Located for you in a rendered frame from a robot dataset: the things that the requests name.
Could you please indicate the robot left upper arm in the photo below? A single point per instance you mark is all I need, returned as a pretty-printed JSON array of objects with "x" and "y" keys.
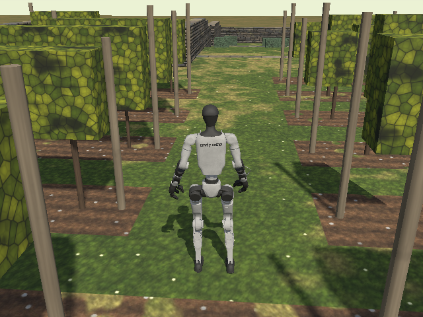
[{"x": 186, "y": 150}]

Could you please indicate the robot right upper arm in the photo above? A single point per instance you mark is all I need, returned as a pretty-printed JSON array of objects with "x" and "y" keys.
[{"x": 235, "y": 150}]

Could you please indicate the left robot shin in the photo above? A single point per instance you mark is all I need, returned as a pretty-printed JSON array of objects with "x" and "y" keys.
[{"x": 197, "y": 240}]

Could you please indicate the robot right forearm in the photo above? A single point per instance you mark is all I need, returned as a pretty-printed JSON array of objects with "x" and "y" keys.
[{"x": 241, "y": 173}]

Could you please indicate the robot head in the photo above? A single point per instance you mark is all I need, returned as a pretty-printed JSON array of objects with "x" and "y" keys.
[{"x": 210, "y": 115}]

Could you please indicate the left robot hand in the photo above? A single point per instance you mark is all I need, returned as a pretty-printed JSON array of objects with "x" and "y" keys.
[{"x": 173, "y": 189}]

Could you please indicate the robot left forearm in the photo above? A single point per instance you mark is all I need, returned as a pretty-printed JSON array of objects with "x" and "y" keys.
[{"x": 177, "y": 175}]

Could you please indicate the right robot hand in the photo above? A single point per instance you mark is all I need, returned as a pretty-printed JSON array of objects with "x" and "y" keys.
[{"x": 239, "y": 183}]

